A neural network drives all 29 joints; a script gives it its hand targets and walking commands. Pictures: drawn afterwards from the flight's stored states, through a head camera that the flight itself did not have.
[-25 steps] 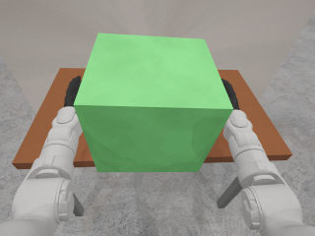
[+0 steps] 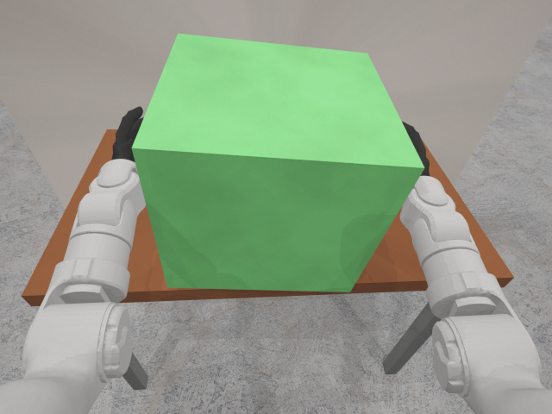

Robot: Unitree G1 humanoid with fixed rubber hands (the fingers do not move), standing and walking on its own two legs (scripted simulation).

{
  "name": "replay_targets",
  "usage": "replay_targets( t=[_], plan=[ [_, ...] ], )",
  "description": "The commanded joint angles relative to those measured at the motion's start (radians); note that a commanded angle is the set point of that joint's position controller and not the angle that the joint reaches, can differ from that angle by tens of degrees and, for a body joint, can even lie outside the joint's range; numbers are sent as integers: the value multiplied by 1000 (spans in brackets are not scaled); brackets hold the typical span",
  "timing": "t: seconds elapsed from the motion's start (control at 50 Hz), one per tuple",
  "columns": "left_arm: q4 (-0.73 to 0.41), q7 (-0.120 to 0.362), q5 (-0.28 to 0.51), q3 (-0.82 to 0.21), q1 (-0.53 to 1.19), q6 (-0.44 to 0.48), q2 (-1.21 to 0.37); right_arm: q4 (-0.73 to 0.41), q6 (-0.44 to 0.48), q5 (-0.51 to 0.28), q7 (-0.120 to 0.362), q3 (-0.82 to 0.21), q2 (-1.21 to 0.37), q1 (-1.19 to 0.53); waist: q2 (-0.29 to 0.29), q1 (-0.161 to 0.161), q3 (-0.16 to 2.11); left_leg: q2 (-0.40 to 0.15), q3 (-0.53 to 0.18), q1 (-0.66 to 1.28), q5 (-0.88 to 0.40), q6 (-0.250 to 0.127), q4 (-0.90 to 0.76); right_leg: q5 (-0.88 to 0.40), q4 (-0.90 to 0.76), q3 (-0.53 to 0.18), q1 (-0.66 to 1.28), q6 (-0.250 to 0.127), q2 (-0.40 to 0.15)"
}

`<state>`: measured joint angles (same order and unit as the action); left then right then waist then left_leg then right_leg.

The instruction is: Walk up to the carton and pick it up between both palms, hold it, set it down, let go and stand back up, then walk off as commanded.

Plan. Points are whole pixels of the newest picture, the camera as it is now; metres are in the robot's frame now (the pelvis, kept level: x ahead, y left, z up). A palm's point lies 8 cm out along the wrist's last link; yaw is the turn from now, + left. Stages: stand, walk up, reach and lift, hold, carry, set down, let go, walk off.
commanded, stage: reach and lift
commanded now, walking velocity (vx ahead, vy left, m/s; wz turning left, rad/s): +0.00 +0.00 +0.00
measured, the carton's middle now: (268, 169) +0.47 +0.02 +0.12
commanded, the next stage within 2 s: none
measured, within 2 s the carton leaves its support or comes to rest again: neither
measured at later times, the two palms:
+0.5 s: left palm (113, 161) +0.37 +0.22 +0.20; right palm (427, 156) +0.38 -0.19 +0.22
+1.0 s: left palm (115, 139) +0.37 +0.21 +0.23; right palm (445, 137) +0.38 -0.20 +0.25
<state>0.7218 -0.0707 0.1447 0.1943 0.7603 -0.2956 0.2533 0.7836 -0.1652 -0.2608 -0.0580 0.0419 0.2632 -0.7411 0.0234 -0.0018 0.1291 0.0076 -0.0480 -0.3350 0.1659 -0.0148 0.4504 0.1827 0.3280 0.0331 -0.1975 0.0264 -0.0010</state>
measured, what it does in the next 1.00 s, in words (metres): stands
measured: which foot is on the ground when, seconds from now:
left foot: down 0.00-1.00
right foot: down 0.00-1.00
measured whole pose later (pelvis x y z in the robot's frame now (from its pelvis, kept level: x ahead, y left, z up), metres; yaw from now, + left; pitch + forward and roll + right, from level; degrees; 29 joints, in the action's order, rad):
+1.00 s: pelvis -0.02 +0.00 +0.00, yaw +0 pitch +2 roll -2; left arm 0.65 -0.12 0.14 0.19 0.85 -0.62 0.26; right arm 0.74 -0.56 -0.31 -0.05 0.04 0.36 -0.92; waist 0.04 0.00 0.21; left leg 0.01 -0.05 -0.34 0.15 -0.02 0.45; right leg 0.16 0.33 0.03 -0.20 0.03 0.00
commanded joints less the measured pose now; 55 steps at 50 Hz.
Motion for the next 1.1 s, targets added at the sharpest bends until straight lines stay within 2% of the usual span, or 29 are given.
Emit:
replay_targets(
  t=[0.0, 0.02, 0.06, 0.1, 0.14, 0.16, 0.22, 0.3, 0.32, 0.34, 0.36, 0.4, 0.46, 0.48, 0.54, 0.56, 0.62, 0.66, 0.68, 0.7, 0.74, 0.78, 0.86, 0.94, 1.0, 1.02, 1.04, 1.06, 1.08],
  plan=[
    [-493, 211, 50, -493, 776, -5, -715, -537, 1, -89, 69, -370, -688, -865, 22, 33, 591, -10, -19, 437, -565, 91, -34, -337, -50, -30, 116, -3, 65],
    [-541, 206, 90, -532, 803, 0, -738, -635, 13, -103, 72, -400, -714, -921, 16, 17, 689, -15, -29, 451, -597, 90, -16, -386, -37, -34, 137, -4, 64],
    [-635, 193, 114, -571, 904, 4, -741, -629, -18, -104, 72, -395, -735, -925, 35, 52, 720, -10, -34, 452, -584, 96, -17, -386, -37, -28, 103, -2, 71],
    [-566, 184, 122, -567, 881, -29, -745, -644, -38, -108, 77, -369, -692, -965, 48, 48, 748, -14, -34, 468, -545, 98, -28, -323, -50, -19, 65, -7, 74],
    [-471, 184, 102, -547, 885, -52, -727, -551, -69, -71, 84, -314, -667, -968, 36, 65, 626, -18, -26, 408, -397, 92, -57, -240, -72, -25, 34, -11, 57],
    [-512, 179, 117, -555, 899, -63, -765, -590, -71, -103, 91, -345, -696, -980, 22, 48, 646, -14, -36, 399, -410, 89, -52, -243, -57, -23, 45, -17, 65],
    [-549, 179, 121, -544, 1006, -76, -736, -518, -105, -103, 90, -297, -671, -1004, 37, 79, 605, -25, -41, 396, -338, 84, -62, -211, -63, -35, 32, -19, 58],
    [-387, 195, 90, -470, 1018, -132, -726, -362, -162, -87, 107, -214, -661, -1047, -5, 89, 448, -21, -29, 285, -117, 60, -125, -83, -71, -44, 40, -26, 54],
    [-442, 188, 88, -478, 990, -134, -742, -315, -173, -101, 114, -203, -664, -962, 44, 91, 437, -19, -26, 284, -149, 68, -120, -115, -59, -43, 50, -32, 59],
    [-489, 196, 121, -504, 1039, -131, -735, -379, -171, -111, 116, -235, -690, -1005, 9, 86, 531, -24, -41, 308, -203, 63, -112, -167, -55, -45, 81, -26, 65],
    [-507, 192, 109, -487, 1095, -133, -690, -257, -206, -95, 114, -206, -666, -944, 60, 113, 476, -26, -42, 306, -183, 76, -117, -138, -64, -53, 36, -23, 50],
    [-575, 187, 125, -506, 1109, -134, -711, -307, -196, -108, 118, -205, -675, -973, 89, 110, 566, -23, -37, 320, -186, 76, -114, -165, -55, -54, 62, -32, 54],
    [-452, 184, 126, -510, 1123, -164, -739, -278, -225, -118, 131, -183, -662, -1012, 83, 128, 483, -35, -51, 276, -81, 72, -132, -83, -62, -54, 21, -30, 55],
    [-599, 179, 156, -526, 1168, -157, -736, -342, -228, -142, 140, -213, -698, -1015, 73, 109, 593, -32, -51, 276, -121, 64, -126, -143, -27, -42, 69, -32, 69],
    [-521, 163, 161, -533, 1130, -184, -747, -367, -239, -163, 142, -223, -675, -1069, 88, 106, 570, -33, -57, 274, -149, 81, -112, -132, -45, -52, 28, -34, 62],
    [-599, 161, 171, -552, 1212, -172, -749, -367, -235, -166, 147, -211, -686, -1078, 130, 117, 632, -46, -71, 281, -132, 80, -124, -156, -19, -48, 46, -35, 75],
    [-468, 157, 144, -481, 1149, -205, -727, -303, -267, -163, 151, -192, -676, -1089, 44, 106, 497, -41, -64, 209, -34, 61, -141, -93, -43, -43, 23, -32, 66],
    [-467, 166, 115, -436, 1135, -227, -710, -280, -278, -164, 153, -175, -671, -1088, 47, 94, 467, -34, -45, 189, -40, 51, -152, -103, -50, -62, 68, -39, 60],
    [-461, 169, 110, -450, 1138, -237, -697, -234, -296, -152, 152, -158, -645, -1050, 62, 130, 450, -38, -58, 222, -68, 61, -152, -119, -46, -53, 44, -34, 60],
    [-504, 174, 110, -419, 1156, -237, -680, -225, -298, -173, 154, -167, -636, -1048, 68, 104, 456, -29, -44, 223, -83, 60, -150, -121, -50, -60, 67, -40, 66],
    [-369, 186, 96, -386, 1076, -261, -657, -242, -316, -166, 144, -176, -631, -1076, -8, 106, 398, -25, -39, 198, -46, 42, -157, -100, -73, -73, 61, -35, 57],
    [-523, 181, 127, -410, 1190, -251, -657, -282, -327, -196, 141, -198, -671, -1097, 27, 106, 535, -19, -39, 229, -97, 46, -143, -154, -46, -77, 105, -28, 53],
    [-621, 172, 157, -419, 1253, -248, -628, -265, -349, -205, 146, -201, -666, -1059, 64, 106, 578, -22, -52, 286, -172, 62, -133, -191, -51, -82, 84, -31, 57],
    [-576, 168, 161, -438, 1187, -272, -662, -354, -340, -246, 142, -233, -655, -1127, 49, 88, 618, -20, -57, 295, -241, 68, -106, -239, -39, -67, 71, -23, 72],
    [-595, 159, 159, -423, 1257, -275, -642, -273, -366, -231, 151, -192, -634, -1107, 76, 112, 556, -33, -70, 266, -188, 75, -118, -174, -39, -59, 17, -38, 80],
    [-558, 161, 173, -437, 1246, -278, -654, -342, -355, -234, 151, -208, -646, -1159, 56, 87, 597, -36, -63, 259, -165, 72, -116, -161, -36, -64, 32, -37, 74],
    [-538, 158, 165, -416, 1273, -271, -632, -262, -370, -214, 151, -178, -629, -1124, 45, 117, 570, -32, -63, 260, -141, 70, -120, -151, -45, -58, 6, -36, 74],
    [-529, 161, 170, -406, 1218, -276, -631, -314, -359, -232, 147, -207, -641, -1143, 27, 78, 597, -25, -50, 246, -162, 61, -117, -182, -46, -71, 42, -33, 67],
    [-519, 163, 159, -404, 1231, -284, -603, -250, -370, -222, 144, -190, -624, -1095, 45, 97, 547, -26, -50, 230, -143, 65, -123, -177, -49, -78, 46, -33, 62]
  ],
)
